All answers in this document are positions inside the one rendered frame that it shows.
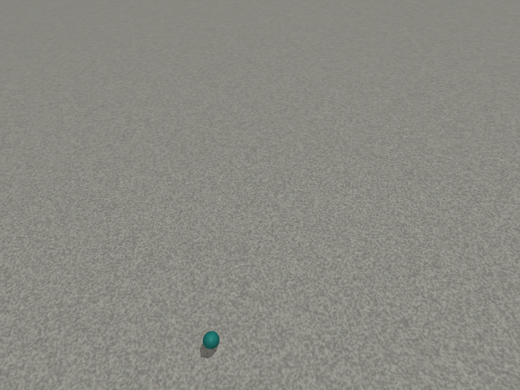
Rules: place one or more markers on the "ball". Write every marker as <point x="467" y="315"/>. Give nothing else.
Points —
<point x="211" y="339"/>

